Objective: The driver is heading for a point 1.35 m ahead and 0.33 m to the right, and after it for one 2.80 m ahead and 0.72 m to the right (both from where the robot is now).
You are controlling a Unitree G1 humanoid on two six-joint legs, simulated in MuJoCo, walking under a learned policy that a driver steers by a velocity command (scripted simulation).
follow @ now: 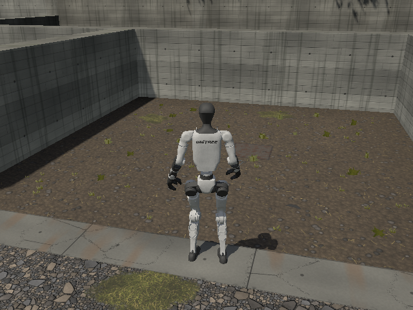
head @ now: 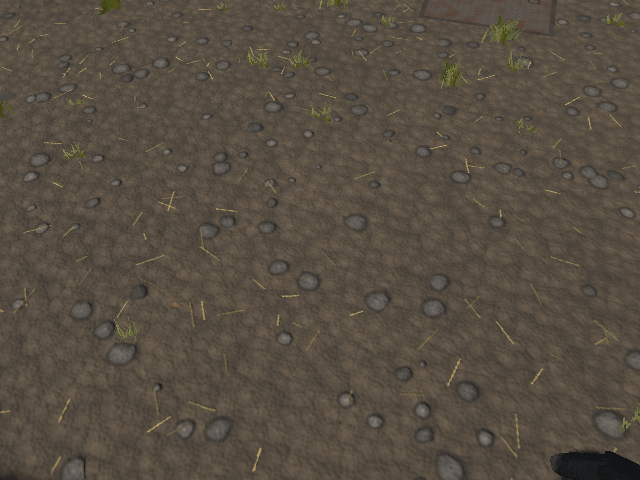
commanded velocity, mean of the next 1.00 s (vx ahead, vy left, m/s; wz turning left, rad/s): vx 0.67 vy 0.00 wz -0.35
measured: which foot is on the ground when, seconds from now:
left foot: down 0.00-0.00, up 0.02-0.28, down 0.30-0.90, up 0.92-1.00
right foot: down 0.00-0.30, up 0.32-0.88, down 0.90-1.00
